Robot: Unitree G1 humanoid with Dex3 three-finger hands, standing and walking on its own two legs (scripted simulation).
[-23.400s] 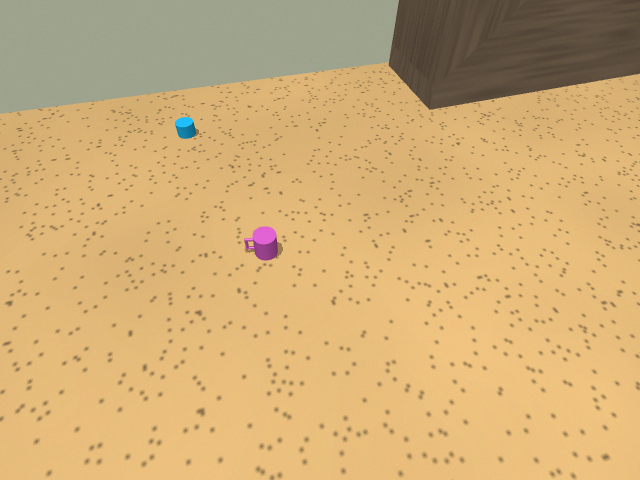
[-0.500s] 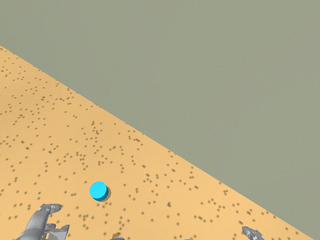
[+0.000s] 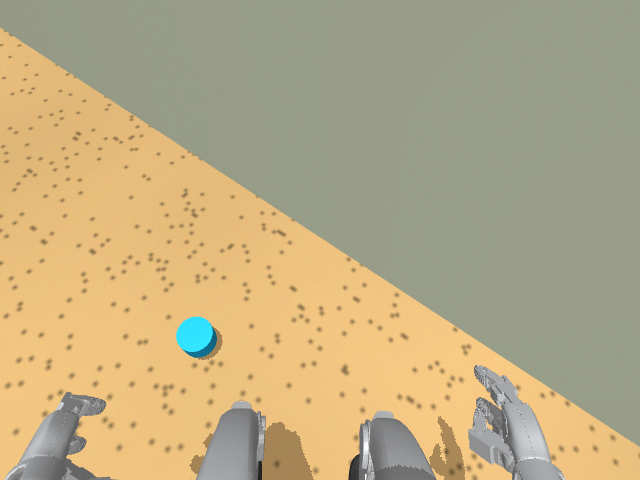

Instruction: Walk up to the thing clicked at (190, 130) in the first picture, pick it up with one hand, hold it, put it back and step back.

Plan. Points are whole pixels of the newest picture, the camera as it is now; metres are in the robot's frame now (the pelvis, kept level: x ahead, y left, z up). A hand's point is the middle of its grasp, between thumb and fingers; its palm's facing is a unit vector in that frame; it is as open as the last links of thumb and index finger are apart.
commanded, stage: rise first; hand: left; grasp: from above
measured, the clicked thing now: (197, 337) +0.43 +0.30 -0.63
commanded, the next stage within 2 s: none
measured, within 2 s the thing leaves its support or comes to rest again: neither
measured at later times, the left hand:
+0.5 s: hand (132, 381) +0.27 +0.34 -0.36, palm faces -0.48 -0.36 -0.80, open 14.2 cm
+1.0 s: hand (146, 354) +0.34 +0.36 -0.45, palm faces -0.45 -0.10 -0.89, open 14.1 cm
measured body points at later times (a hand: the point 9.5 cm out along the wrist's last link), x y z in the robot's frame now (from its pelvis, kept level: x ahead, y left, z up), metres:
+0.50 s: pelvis -0.06 +0.00 -0.22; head +0.16 +0.03 +0.17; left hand +0.30 +0.35 -0.31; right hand +0.09 -0.27 -0.35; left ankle +0.03 +0.13 -0.63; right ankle +0.02 -0.14 -0.63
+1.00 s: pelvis -0.08 +0.01 -0.32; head +0.14 +0.07 +0.07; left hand +0.36 +0.36 -0.40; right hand +0.00 -0.28 -0.43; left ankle +0.03 +0.13 -0.63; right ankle +0.02 -0.14 -0.63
